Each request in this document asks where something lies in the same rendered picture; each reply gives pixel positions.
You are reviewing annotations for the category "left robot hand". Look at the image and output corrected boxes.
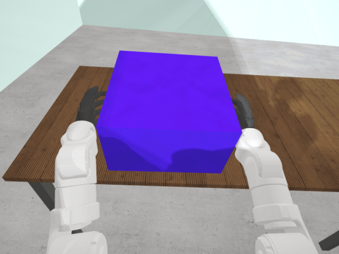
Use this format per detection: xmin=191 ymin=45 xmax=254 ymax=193
xmin=75 ymin=86 xmax=107 ymax=127

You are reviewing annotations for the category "right robot hand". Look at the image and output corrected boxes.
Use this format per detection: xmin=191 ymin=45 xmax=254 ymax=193
xmin=231 ymin=94 xmax=255 ymax=129

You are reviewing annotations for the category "table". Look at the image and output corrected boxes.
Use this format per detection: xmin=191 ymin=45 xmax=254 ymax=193
xmin=2 ymin=66 xmax=339 ymax=251

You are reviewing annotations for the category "carton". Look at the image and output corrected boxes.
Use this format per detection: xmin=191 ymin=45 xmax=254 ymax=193
xmin=96 ymin=50 xmax=242 ymax=174

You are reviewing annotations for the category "robot left upper arm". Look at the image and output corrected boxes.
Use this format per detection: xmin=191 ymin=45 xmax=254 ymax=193
xmin=48 ymin=231 xmax=108 ymax=254

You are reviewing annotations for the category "robot left forearm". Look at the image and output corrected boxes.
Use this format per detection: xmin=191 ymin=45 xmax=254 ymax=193
xmin=46 ymin=121 xmax=100 ymax=254

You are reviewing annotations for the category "robot right upper arm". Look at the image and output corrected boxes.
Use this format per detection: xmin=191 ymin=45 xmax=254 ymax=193
xmin=255 ymin=233 xmax=317 ymax=254

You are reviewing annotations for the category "robot right forearm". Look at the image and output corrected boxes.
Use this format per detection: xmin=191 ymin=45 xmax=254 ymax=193
xmin=235 ymin=128 xmax=318 ymax=254

